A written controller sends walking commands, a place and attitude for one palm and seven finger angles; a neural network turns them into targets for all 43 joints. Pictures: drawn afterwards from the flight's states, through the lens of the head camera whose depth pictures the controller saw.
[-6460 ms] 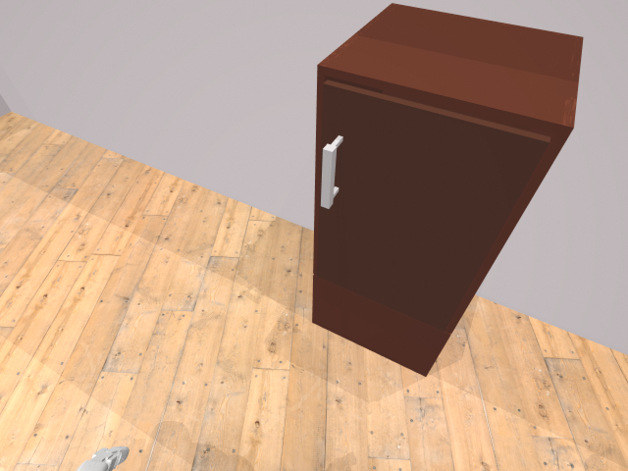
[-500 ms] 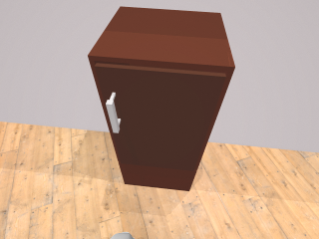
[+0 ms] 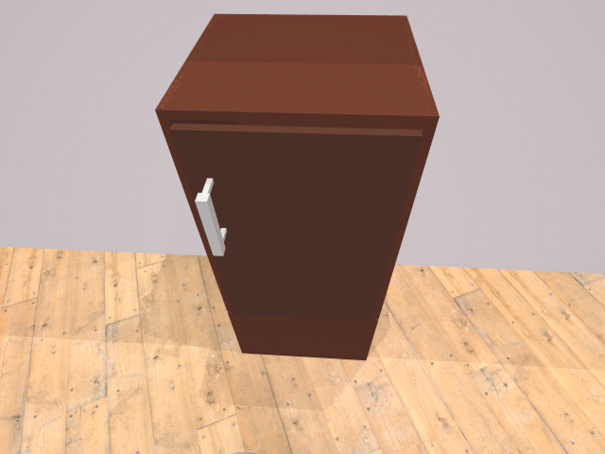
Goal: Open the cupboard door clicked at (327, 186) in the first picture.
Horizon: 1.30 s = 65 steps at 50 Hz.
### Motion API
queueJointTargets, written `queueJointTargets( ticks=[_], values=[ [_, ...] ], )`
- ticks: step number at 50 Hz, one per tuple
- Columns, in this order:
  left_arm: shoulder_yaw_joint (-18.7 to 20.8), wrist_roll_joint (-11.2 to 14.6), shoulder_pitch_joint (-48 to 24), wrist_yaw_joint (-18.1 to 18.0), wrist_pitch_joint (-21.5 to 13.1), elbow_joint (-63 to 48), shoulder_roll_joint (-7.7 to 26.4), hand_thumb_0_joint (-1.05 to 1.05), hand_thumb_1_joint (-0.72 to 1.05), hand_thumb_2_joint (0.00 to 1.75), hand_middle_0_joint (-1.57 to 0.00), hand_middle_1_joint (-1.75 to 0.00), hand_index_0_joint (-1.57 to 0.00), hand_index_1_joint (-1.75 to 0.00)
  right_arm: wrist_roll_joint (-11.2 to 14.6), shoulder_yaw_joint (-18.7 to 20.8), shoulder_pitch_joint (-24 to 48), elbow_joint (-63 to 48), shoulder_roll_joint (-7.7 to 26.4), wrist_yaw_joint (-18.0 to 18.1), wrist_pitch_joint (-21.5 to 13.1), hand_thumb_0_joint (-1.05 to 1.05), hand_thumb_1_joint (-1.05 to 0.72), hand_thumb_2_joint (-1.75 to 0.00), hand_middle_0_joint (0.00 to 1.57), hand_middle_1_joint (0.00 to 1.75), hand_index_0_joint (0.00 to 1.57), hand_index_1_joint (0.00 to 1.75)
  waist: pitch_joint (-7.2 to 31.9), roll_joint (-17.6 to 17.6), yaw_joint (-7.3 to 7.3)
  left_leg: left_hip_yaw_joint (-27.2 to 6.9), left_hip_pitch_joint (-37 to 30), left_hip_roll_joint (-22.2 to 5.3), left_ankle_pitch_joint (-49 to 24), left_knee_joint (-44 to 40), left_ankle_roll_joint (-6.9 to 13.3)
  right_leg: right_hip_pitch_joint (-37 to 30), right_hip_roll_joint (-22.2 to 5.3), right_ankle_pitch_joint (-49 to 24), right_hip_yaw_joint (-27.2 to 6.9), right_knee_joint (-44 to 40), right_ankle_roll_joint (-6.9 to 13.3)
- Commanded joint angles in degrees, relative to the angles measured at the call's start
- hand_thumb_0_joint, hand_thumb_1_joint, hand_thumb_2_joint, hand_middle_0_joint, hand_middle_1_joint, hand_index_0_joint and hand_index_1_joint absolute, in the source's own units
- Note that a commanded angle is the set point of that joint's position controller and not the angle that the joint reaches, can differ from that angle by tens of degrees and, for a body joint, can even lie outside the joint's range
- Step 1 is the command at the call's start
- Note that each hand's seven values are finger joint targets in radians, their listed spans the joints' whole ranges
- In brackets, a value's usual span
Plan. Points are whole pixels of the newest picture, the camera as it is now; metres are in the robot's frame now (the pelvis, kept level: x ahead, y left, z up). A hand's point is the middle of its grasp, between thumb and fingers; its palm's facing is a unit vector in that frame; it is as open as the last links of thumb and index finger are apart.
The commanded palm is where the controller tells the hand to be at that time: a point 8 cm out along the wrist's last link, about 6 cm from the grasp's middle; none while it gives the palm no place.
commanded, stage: come to a stop and stand still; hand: left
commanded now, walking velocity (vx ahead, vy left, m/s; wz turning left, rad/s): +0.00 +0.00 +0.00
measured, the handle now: (214, 218) +0.50 +0.20 -0.01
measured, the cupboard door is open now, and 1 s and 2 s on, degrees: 0 0 0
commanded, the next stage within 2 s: look again from close up in 1.00 s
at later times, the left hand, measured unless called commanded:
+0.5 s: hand out of the picture -0.05 +0.16 -0.17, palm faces +0.02 -0.98 -0.18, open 7.4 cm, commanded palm none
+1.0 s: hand out of the picture -0.09 +0.20 -0.18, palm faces +0.06 -0.99 -0.15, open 7.4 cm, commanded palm none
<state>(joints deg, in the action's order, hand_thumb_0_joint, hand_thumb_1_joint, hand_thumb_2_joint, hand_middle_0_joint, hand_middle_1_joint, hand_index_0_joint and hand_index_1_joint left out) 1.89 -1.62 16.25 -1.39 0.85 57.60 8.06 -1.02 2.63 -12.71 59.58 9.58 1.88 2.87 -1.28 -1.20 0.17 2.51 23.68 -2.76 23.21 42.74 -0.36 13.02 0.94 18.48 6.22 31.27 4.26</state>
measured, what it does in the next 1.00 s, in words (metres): steps on the spot: left foot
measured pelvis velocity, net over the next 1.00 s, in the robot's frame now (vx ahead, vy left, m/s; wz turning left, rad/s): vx -0.06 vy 0.05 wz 0.01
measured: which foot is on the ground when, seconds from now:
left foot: up 0.00-0.12, down 0.14-1.00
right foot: down 0.00-1.00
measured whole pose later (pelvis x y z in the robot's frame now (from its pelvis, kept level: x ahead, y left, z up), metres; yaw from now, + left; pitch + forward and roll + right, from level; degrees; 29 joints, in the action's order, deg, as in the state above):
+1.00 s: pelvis -0.06 +0.05 +0.00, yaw +0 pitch -1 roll -1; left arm 0.2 -1.1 21.9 -2.0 0.2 61.0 7.2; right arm -1.2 0.0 -20.2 61.2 7.3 1.3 0.4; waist 0.3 0.6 0.3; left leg 3.5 16.3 2.7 9.9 27.1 4.3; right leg 15.3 -1.2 11.7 4.7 27.7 1.0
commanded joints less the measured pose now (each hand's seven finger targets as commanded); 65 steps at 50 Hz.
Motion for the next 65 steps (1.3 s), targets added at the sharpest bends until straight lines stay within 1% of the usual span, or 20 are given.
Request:
queueJointTargets(
  ticks=[1,3,5,7,8,9,10,11,15,16,17,19,20,21,23,26,31,38,51,65],
  values=[
    [0.51,0.23,2.27,-0.33,-1.75,-1.78,6.22,0.00,0.90,0.90,-0.20,-0.30,-0.20,-0.30,0.29,-0.52,-1.31,-1.44,0.54,-0.54,-1.59,0.00,-0.90,-0.90,0.20,0.30,0.20,0.30,-1.95,8.17,-0.16,0.35,-1.55,0.25,0.71,4.15,-0.44,1.96,-13.35,-19.64,-12.00,-14.14,6.04],
    [0.44,0.31,3.41,-0.48,-1.88,-0.81,6.37,0.00,0.90,0.90,-0.20,-0.30,-0.20,-0.30,0.32,-1.08,-1.80,-0.53,-0.50,-0.52,-2.10,0.00,-0.90,-0.90,0.20,0.30,0.20,0.30,-1.89,5.57,0.44,1.02,-4.63,0.28,-1.21,-4.71,-0.61,0.34,-12.84,-19.80,-12.14,-12.86,5.98],
    [0.16,0.84,2.93,-0.35,-1.86,0.25,6.13,0.00,0.90,0.90,-0.20,-0.30,-0.20,-0.30,0.34,-1.48,-4.84,1.09,-0.92,-0.16,-2.58,0.00,-0.90,-0.90,0.20,0.30,0.20,0.30,-1.23,5.05,-0.65,0.04,-11.93,-0.08,-9.13,-15.91,-0.29,2.09,-11.30,-14.99,-11.66,-11.20,3.64],
    [-0.46,1.17,4.36,-0.13,-1.94,0.99,3.63,0.00,0.90,0.90,-0.20,-0.30,-0.20,-0.30,0.31,-1.58,-6.03,2.32,1.05,0.40,-3.96,0.00,-0.90,-0.90,0.20,0.30,0.20,0.30,-0.62,-1.27,0.51,-5.81,-14.96,-5.34,-21.10,-21.43,2.02,1.73,-6.86,-13.41,-9.17,-9.12,-0.57],
    [-0.64,1.28,5.08,-0.25,-1.96,1.39,2.86,0.00,0.90,0.90,-0.20,-0.30,-0.20,-0.30,0.14,-1.67,-5.44,2.27,2.57,0.68,-4.17,0.00,-0.90,-0.90,0.20,0.30,0.20,0.30,0.07,-2.24,1.30,-6.57,-13.13,-7.01,-23.65,-20.56,2.95,-0.91,-6.22,-13.36,-8.81,-9.88,-1.64],
    [-0.68,1.19,4.77,-0.40,-2.09,1.89,2.88,0.00,0.90,0.90,-0.20,-0.30,-0.20,-0.30,0.09,-1.84,-5.62,2.71,2.56,0.87,-4.07,0.00,-0.90,-0.90,0.20,0.30,0.20,0.30,0.42,-0.96,1.10,-5.08,-12.03,-6.66,-21.83,-19.61,2.45,-2.55,-6.37,-13.97,-9.40,-11.15,-2.20],
    [-0.66,1.34,4.04,-0.33,-1.83,3.09,3.84,0.00,0.90,0.90,-0.20,-0.30,-0.20,-0.30,0.29,-2.22,-5.11,3.65,1.38,0.82,-4.21,0.00,-0.90,-0.90,0.20,0.30,0.20,0.30,-0.16,-5.13,1.11,-5.33,-11.37,-5.58,-21.97,-21.49,2.14,-4.09,-7.02,-14.92,-8.46,-10.21,-1.86],
    [-0.72,1.42,4.36,-0.27,-1.82,3.60,4.07,0.00,0.90,0.90,-0.20,-0.30,-0.20,-0.30,0.34,-2.48,-5.16,3.84,1.10,0.91,-4.23,0.00,-0.90,-0.90,0.20,0.30,0.20,0.30,-0.18,-5.33,1.33,-5.32,-11.26,-5.52,-20.74,-22.54,2.13,-5.22,-6.88,-14.24,-8.46,-10.58,-1.83],
    [-1.27,1.33,4.97,-0.21,-1.89,5.19,3.74,0.00,0.90,0.90,-0.20,-0.30,-0.20,-0.30,0.45,-2.69,-6.27,4.39,0.86,0.87,-3.93,0.00,-0.90,-0.90,0.20,0.30,0.20,0.30,-2.49,-0.99,0.90,-4.41,-10.50,-4.31,-12.57,-24.52,1.44,-4.66,-7.02,-9.26,-9.10,-14.06,-1.68],
    [-1.02,0.30,9.75,-3.17,-3.33,6.76,6.10,0.00,0.90,0.90,-0.20,-0.30,-0.20,-0.30,0.80,-1.70,-1.04,1.03,4.70,0.32,-4.75,0.00,-0.90,-0.90,0.20,0.30,0.20,0.30,-5.33,-1.71,2.36,0.29,-7.87,-2.67,-12.61,-9.87,-0.26,-0.91,-11.10,-41.55,-13.88,-12.46,-6.21],
    [-0.86,0.29,8.76,-3.10,-4.31,6.09,8.33,0.00,0.90,0.90,-0.20,-0.30,-0.20,-0.30,0.97,-2.60,-3.54,-0.96,1.74,0.05,-4.29,0.00,-0.90,-0.90,0.20,0.30,0.20,0.30,-2.78,-0.32,-1.07,0.32,-6.86,-1.27,-9.69,-9.50,-0.24,-5.90,-14.81,-58.11,-13.74,-9.98,-4.64],
    [-1.03,0.72,7.79,-2.60,-4.05,4.43,6.68,0.00,0.90,0.90,-0.20,-0.30,-0.20,-0.30,0.77,-2.02,-9.47,-0.19,0.21,0.21,-4.27,0.00,-0.90,-0.90,0.20,0.30,0.20,0.30,7.90,4.17,-2.14,-0.88,-10.37,-0.51,-7.14,-11.33,1.06,-11.09,-13.78,-51.53,-11.50,-6.67,-0.40],
    [-1.17,0.87,6.53,-2.37,-3.91,3.70,5.97,0.00,0.90,0.90,-0.20,-0.30,-0.20,-0.30,0.73,-1.96,-9.55,-0.05,1.19,0.17,-3.95,0.00,-0.90,-0.90,0.20,0.30,0.20,0.30,8.40,8.27,-2.01,-1.07,-11.10,-0.67,-7.67,-11.97,1.00,-10.07,-12.77,-40.42,-10.93,-7.98,0.62],
    [-1.19,0.86,5.28,-2.18,-3.73,2.95,5.46,0.00,0.90,0.90,-0.20,-0.30,-0.20,-0.30,0.65,-1.77,-9.79,-0.22,1.83,0.04,-3.68,0.00,-0.90,-0.90,0.20,0.30,0.20,0.30,7.35,10.80,-2.28,-1.78,-11.99,-0.71,-7.86,-12.96,1.11,-6.89,-11.91,-26.71,-11.18,-9.81,1.01],
    [-1.31,0.65,3.13,-1.90,-2.94,1.97,4.56,0.00,0.90,0.90,-0.20,-0.30,-0.20,-0.30,0.14,-1.91,-9.13,-0.31,1.75,-0.33,-3.43,0.00,-0.90,-0.90,0.20,0.30,0.20,0.30,-1.79,6.01,-2.29,-2.52,-12.59,-1.15,-8.57,-14.61,1.38,4.27,-9.95,-2.33,-11.17,-13.59,0.89],
    [-1.04,0.57,4.14,-1.49,-2.30,1.66,4.84,0.00,0.90,0.90,-0.20,-0.30,-0.20,-0.30,-0.31,-1.86,-9.38,-0.80,2.37,-0.71,-3.06,0.00,-0.90,-0.90,0.20,0.30,0.20,0.30,-8.34,0.54,-1.63,-5.10,-6.96,-1.39,-3.11,-18.62,2.31,9.39,-7.58,11.93,-11.55,-14.36,0.19],
    [-0.69,0.39,6.24,-1.14,-1.56,0.83,4.48,0.00,0.90,0.90,-0.20,-0.30,-0.20,-0.30,-0.68,-1.63,-10.50,-1.69,3.48,-0.70,-3.13,0.00,-0.90,-0.90,0.20,0.30,0.20,0.30,-7.93,2.22,-0.50,-8.10,-0.58,-1.76,5.03,-23.60,3.41,6.20,-5.75,12.67,-9.97,-11.14,-0.81],
    [-0.70,0.32,8.31,-0.80,-1.32,0.12,3.47,0.00,0.90,0.90,-0.20,-0.30,-0.20,-0.30,-0.46,-1.63,-9.16,-2.08,4.20,-0.38,-3.67,0.00,-0.90,-0.90,0.20,0.30,0.20,0.30,-4.43,-1.08,0.79,-11.70,2.25,-3.87,9.12,-28.63,4.27,0.06,-4.25,4.25,-6.74,-6.59,-1.54],
    [-1.20,0.33,9.56,-0.82,-1.89,1.63,3.24,0.00,0.90,0.90,-0.20,-0.30,-0.20,-0.30,-0.11,-1.80,-9.83,-0.34,3.73,-0.48,-3.72,0.00,-0.90,-0.90,0.20,0.30,0.20,0.30,-4.80,1.11,-0.13,-10.62,-0.88,-2.72,5.63,-27.00,3.73,3.19,-6.19,5.54,-9.19,-10.18,-1.25],
    [-1.94,0.42,10.14,-0.87,-2.37,3.38,2.61,0.00,0.90,0.90,-0.20,-0.30,-0.20,-0.30,0.37,-2.03,-8.19,0.79,3.77,-0.32,-4.63,0.00,-0.90,-0.90,0.20,0.30,0.20,0.30,-2.66,0.69,-0.04,-10.48,-4.70,-3.42,-0.97,-27.67,3.50,0.59,-6.61,-4.09,-8.44,-9.57,-1.78]
  ],
)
